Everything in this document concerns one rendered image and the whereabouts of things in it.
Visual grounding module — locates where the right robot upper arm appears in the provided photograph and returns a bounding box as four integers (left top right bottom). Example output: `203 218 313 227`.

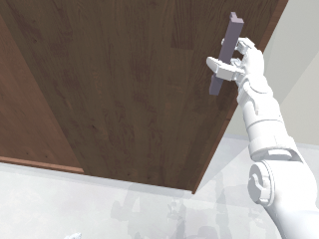
247 159 319 239

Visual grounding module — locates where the right robot hand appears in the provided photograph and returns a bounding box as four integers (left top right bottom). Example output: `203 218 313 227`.
206 38 264 86

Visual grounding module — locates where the handle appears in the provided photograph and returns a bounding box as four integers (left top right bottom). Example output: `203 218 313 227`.
209 12 244 96

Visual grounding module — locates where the wardrobe door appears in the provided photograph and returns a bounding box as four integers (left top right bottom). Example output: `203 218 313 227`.
0 14 82 168
0 0 278 191

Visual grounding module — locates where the right robot forearm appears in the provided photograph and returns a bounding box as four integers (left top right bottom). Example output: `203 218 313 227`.
236 73 318 201

